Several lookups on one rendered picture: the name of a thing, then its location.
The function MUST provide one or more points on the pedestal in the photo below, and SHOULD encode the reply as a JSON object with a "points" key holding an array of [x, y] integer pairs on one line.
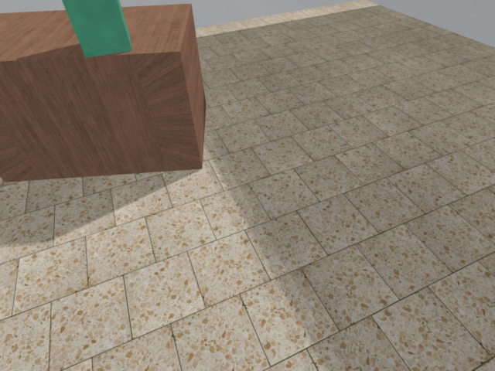
{"points": [[63, 115]]}

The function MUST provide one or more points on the carton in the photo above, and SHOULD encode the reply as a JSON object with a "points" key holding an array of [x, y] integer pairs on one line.
{"points": [[99, 25]]}

